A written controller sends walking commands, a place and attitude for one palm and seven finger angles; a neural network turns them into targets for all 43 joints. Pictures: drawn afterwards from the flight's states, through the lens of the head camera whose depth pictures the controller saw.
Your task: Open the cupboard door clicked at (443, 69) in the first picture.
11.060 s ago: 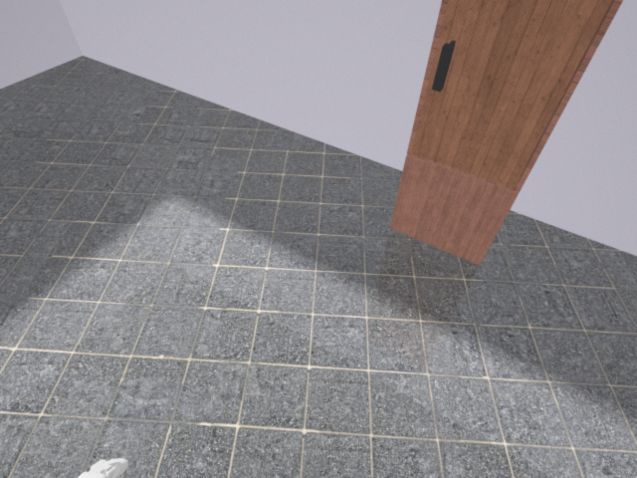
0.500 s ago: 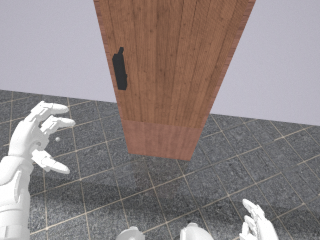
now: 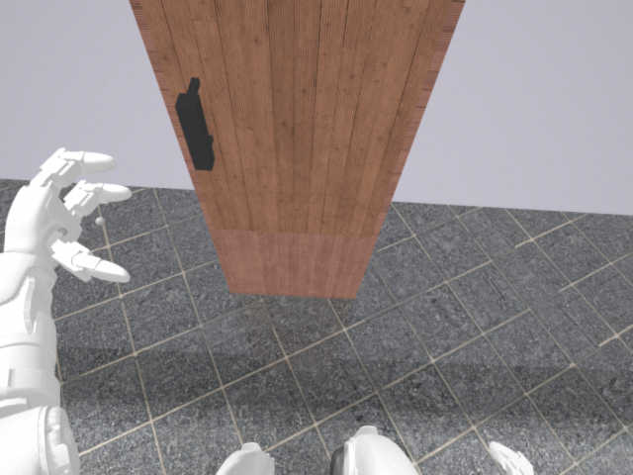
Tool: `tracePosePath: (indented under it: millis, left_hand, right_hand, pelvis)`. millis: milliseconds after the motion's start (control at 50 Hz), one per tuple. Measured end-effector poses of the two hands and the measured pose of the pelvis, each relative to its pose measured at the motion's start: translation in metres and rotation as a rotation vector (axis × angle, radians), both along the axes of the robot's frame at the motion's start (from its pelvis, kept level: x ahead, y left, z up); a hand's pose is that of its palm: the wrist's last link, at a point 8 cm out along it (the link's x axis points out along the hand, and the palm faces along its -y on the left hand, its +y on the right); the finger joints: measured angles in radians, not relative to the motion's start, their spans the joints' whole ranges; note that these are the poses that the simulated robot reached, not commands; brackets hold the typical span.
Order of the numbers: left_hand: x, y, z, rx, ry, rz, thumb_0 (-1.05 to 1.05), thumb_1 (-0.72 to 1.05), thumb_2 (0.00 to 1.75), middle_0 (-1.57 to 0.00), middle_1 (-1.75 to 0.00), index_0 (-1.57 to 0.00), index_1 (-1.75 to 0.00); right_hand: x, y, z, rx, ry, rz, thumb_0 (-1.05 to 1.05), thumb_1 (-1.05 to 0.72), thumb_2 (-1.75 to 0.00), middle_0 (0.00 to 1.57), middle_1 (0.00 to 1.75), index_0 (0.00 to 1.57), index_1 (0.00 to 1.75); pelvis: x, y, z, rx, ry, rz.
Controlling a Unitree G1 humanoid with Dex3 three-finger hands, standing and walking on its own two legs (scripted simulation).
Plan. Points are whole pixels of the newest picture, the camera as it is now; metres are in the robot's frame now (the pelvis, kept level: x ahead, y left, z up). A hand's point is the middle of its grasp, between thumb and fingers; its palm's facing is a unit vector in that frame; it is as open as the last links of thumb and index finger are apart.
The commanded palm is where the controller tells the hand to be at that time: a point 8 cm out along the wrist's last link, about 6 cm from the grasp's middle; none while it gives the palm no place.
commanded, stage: move the hooked fingers beside the handle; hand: left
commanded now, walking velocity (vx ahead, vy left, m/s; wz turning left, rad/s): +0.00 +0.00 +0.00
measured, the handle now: (199, 124) +0.59 +0.18 +0.05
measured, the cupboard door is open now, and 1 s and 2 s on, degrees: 0 0 0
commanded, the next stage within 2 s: slide the fingers in behind the handle in 1.68 s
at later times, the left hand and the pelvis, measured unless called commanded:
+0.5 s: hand (131, 170) +0.48 +0.24 +0.07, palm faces -0.05 -1.00 -0.02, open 13.9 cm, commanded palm +0.47 +0.29 +0.06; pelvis +0.00 +0.01 -0.01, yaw -1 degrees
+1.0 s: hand (149, 130) +0.56 +0.24 +0.06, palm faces -0.05 -1.00 -0.03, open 13.6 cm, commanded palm +0.54 +0.28 +0.05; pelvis +0.01 +0.02 -0.02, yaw -3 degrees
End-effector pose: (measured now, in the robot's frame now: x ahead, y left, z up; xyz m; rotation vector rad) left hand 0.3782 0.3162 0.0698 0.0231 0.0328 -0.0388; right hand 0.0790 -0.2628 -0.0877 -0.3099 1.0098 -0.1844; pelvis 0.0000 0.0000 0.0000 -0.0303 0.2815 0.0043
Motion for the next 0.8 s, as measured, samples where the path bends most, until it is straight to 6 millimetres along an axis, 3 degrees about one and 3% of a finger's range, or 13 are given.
tracePosePath:
  millis: [320,800]
  left_hand:
    - [0.05,-0.011,-0.003,-0.009,0.014,0.007,-0.01,-0.49,0.3,-0.3,-1.2,-0.31,-1.2]
    - [0.142,-0.027,-0.005,-0.005,0.009,-0.002,-0.01,-0.49,0.3,-0.3,-1.2,-0.31,-1.2]
  right_hand:
    - [-0.026,0.006,-0.008,0.006,0.118,-0.052,0.01,-0.9,-0.89,0.2,0.3,0.2,0.3]
    - [-0.102,0.013,-0.012,-0.026,0.393,-0.169,0.0,-0.9,-0.89,0.2,0.3,0.2,0.3]
  pelvis:
    - [0.0,0.005,-0.005,-0.005,0.041,-0.01]
    - [0.001,0.013,-0.018,-0.029,0.151,-0.02]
